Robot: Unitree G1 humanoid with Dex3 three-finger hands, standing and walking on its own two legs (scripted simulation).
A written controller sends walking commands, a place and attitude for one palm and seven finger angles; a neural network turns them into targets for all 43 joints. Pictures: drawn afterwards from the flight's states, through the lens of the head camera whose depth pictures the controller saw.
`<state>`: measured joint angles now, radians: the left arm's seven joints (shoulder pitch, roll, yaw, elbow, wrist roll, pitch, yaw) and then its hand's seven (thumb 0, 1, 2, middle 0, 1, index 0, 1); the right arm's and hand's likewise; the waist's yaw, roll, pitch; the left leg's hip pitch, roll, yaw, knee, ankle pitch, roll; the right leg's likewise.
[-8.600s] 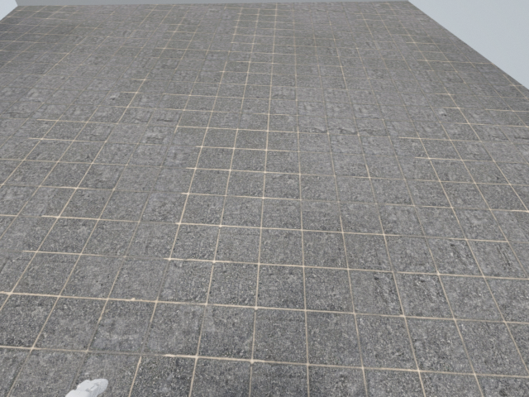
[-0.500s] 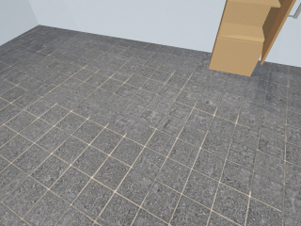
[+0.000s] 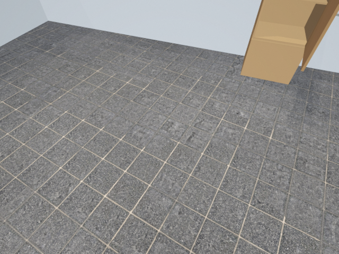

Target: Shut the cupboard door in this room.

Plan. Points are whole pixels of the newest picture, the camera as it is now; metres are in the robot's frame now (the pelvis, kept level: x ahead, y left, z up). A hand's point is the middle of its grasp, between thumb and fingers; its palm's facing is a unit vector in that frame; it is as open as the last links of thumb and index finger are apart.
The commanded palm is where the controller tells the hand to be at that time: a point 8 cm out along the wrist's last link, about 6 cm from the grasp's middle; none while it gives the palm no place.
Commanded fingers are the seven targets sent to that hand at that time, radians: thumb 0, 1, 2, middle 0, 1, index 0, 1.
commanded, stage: turn or walk to find it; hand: left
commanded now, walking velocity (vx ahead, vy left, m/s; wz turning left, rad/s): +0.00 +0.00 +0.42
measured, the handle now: out of the picture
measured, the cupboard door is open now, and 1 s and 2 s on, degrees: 82 82 82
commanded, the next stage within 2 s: stand and wait in 0.02 s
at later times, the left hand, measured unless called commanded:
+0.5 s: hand out of the picture +0.03 +0.20 -0.17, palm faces +0.04 -0.97 -0.25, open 7.4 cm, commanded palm none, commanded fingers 0.00 0.90 0.90 -0.20 -0.30 -0.20 -0.30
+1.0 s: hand out of the picture +0.06 +0.21 -0.17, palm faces +0.08 -0.96 -0.27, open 7.4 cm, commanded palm none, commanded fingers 0.00 0.90 0.90 -0.20 -0.30 -0.20 -0.30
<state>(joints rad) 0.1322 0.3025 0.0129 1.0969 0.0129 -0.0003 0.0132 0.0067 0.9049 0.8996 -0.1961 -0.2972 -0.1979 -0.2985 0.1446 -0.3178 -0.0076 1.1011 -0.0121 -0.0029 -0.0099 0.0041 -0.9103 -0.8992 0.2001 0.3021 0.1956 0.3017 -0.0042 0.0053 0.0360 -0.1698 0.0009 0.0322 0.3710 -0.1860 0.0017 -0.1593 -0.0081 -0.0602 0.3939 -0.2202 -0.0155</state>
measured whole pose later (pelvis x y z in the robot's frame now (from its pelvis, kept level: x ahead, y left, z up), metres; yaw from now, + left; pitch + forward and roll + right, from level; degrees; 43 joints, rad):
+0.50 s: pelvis +0.02 +0.00 +0.00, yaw +2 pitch -1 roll +0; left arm 0.21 0.22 0.00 1.14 0.01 -0.01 0.01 0.01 0.90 0.90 -0.20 -0.30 -0.20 -0.30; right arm 0.17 -0.23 0.00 1.13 0.00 -0.01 -0.01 0.00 -0.91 -0.90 0.20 0.30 0.20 0.30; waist 0.02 0.01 0.05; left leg -0.15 -0.01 0.00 0.38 -0.21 0.00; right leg -0.12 -0.01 -0.09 0.39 -0.25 -0.02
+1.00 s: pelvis +0.01 +0.00 -0.01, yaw +4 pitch -1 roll +0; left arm 0.14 0.25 0.01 1.08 0.01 0.02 0.02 0.01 0.91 0.90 -0.20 -0.30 -0.20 -0.30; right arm 0.17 -0.23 0.01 1.08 -0.01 0.02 -0.01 0.00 -0.91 -0.90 0.20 0.30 0.19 0.30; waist 0.01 0.00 0.06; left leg -0.21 -0.02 -0.04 0.48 -0.25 0.00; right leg -0.17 -0.03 -0.13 0.48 -0.30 -0.02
